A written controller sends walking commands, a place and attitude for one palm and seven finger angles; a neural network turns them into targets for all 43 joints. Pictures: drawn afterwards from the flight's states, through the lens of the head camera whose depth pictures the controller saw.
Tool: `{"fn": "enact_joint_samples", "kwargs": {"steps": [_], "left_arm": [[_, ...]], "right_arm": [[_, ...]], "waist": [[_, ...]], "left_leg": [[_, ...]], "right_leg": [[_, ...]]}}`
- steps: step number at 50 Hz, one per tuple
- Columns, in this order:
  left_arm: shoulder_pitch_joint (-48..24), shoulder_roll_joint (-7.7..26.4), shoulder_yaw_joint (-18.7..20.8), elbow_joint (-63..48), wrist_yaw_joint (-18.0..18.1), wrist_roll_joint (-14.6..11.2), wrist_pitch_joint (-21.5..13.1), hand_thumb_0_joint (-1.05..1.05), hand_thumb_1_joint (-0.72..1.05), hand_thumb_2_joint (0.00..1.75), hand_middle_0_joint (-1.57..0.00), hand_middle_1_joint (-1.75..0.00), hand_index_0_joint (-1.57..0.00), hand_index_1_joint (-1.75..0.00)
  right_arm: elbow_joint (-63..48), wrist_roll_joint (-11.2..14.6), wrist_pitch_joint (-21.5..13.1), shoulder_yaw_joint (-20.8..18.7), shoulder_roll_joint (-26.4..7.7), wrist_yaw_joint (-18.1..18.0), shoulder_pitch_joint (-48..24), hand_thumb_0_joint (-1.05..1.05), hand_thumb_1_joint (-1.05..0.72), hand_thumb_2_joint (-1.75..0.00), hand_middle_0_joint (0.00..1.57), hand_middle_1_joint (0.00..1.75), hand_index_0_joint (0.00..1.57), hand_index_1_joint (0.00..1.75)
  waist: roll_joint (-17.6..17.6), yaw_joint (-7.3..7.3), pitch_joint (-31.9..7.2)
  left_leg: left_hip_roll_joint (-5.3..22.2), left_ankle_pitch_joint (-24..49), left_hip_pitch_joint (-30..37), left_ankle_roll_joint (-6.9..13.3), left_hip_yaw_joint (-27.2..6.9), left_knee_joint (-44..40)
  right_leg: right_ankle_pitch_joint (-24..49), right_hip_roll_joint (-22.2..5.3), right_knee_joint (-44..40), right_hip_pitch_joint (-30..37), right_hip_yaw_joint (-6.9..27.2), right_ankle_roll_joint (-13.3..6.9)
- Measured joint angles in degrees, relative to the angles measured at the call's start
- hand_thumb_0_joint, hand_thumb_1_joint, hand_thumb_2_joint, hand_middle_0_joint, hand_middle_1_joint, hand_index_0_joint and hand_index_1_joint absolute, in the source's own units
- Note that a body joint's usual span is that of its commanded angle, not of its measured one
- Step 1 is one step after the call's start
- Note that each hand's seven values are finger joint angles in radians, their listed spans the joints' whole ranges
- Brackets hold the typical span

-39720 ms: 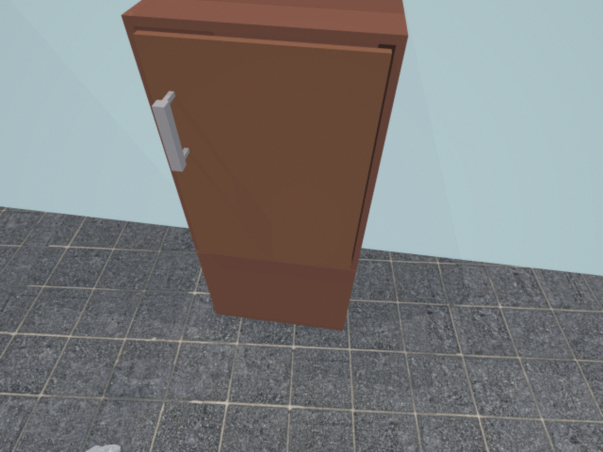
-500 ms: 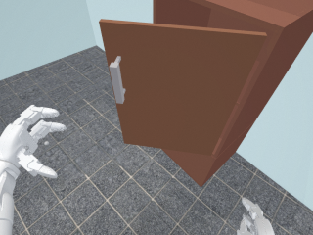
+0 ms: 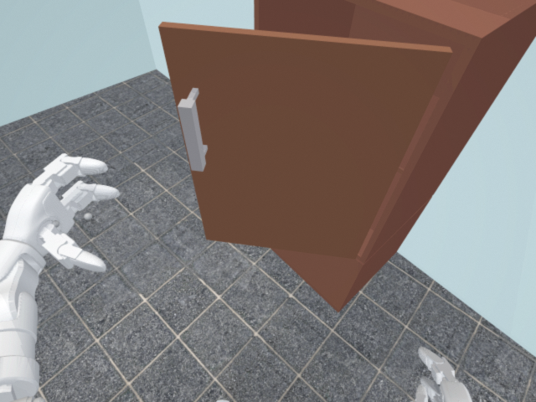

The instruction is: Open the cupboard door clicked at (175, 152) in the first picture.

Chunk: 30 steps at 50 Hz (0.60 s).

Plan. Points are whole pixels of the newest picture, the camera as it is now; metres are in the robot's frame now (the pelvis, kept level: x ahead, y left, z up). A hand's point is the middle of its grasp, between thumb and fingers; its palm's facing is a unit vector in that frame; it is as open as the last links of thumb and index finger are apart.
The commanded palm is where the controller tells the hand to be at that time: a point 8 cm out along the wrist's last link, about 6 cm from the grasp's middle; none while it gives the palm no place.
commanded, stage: move the hooked fingers beside the handle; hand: left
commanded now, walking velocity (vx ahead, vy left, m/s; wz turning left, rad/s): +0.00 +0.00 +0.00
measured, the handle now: (196, 130) +0.55 +0.16 +0.09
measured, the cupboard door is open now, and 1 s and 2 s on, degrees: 40 40 40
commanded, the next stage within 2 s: none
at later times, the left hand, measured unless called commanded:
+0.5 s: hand (124, 179) +0.41 +0.24 +0.10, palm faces -0.09 -1.00 -0.02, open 14.0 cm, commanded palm +0.39 +0.30 +0.10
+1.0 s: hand (151, 152) +0.48 +0.22 +0.10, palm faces -0.10 -1.00 -0.01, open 14.0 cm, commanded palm +0.47 +0.27 +0.10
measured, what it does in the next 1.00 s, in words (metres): stands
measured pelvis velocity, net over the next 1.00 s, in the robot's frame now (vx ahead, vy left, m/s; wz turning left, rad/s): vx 0.01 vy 0.01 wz -0.03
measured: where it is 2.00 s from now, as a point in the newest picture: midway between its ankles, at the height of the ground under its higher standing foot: outside the picture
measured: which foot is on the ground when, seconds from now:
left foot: down 0.00-1.00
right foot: down 0.00-1.00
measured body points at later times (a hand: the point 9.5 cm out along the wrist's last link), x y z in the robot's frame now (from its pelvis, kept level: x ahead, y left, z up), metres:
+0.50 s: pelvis +0.01 +0.01 +0.00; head +0.06 +0.02 +0.44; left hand +0.41 +0.30 +0.11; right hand +0.09 -0.26 -0.10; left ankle +0.03 +0.11 -0.71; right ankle -0.01 -0.12 -0.71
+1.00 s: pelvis +0.01 +0.01 -0.01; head +0.09 +0.02 +0.43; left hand +0.48 +0.28 +0.10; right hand +0.04 -0.27 -0.12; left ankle +0.03 +0.11 -0.71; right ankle -0.01 -0.12 -0.71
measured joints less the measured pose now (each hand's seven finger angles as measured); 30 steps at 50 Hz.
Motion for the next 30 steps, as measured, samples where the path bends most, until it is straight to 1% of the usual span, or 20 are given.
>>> {"fn": "enact_joint_samples", "kwargs": {"steps": [3,10,19,24,30], "left_arm": [[-1.55,0.29,0.01,1.99,0.04,0.31,-0.17,-0.02,-0.50,0.30,-0.30,-1.20,-0.30,-1.21],[-4.43,0.22,-0.20,4.90,1.42,1.45,-1.02,-0.02,-0.50,0.30,-0.30,-1.20,-0.30,-1.20],[-10.40,-0.09,-1.85,10.35,3.41,3.35,-2.18,-0.02,-0.50,0.30,-0.30,-1.20,-0.30,-1.21],[-14.23,0.63,-1.53,14.60,4.25,4.61,-3.09,-0.02,-0.50,0.30,-0.30,-1.20,-0.30,-1.20],[-17.95,1.52,-1.44,18.54,4.51,5.31,-4.36,-0.02,-0.50,0.30,-0.30,-1.20,-0.30,-1.20]], "right_arm": [[0.11,0.05,0.66,-0.08,-0.05,0.25,0.73,0.01,-0.90,-0.90,0.21,0.30,0.20,0.30],[0.44,-0.03,2.04,-0.45,-0.03,0.65,2.19,0.01,-0.90,-0.90,0.21,0.30,0.20,0.30],[1.42,-0.23,3.74,-0.37,0.36,0.93,2.89,0.01,-0.90,-0.90,0.21,0.30,0.20,0.30],[1.49,-0.50,4.81,-0.31,0.52,1.31,2.80,0.01,-0.90,-0.90,0.21,0.30,0.20,0.30],[1.47,-0.67,6.18,-0.55,0.42,1.78,3.44,0.01,-0.90,-0.90,0.21,0.30,0.20,0.30]], "waist": [[-0.12,-0.41,-0.32],[-0.17,-1.24,-0.34],[-0.37,-1.96,-0.44],[-0.54,-2.70,-0.46],[-0.67,-3.30,-0.69]], "left_leg": [[0.07,-0.07,-0.48,0.07,0.30,0.06],[0.10,-0.27,-1.43,0.29,0.79,0.32],[-0.05,-0.37,-2.59,0.54,0.99,0.46],[0.08,-0.54,-3.60,0.59,1.21,0.80],[0.23,-0.93,-4.86,0.64,1.42,1.40]], "right_leg": [[0.00,0.04,0.16,-0.63,0.30,0.07],[-0.03,0.03,0.42,-1.74,0.79,0.28],[-0.07,-0.13,0.50,-2.90,0.99,0.54],[-0.09,-0.02,0.76,-3.97,1.22,0.60],[-0.31,0.11,1.22,-5.27,1.44,0.66]]}}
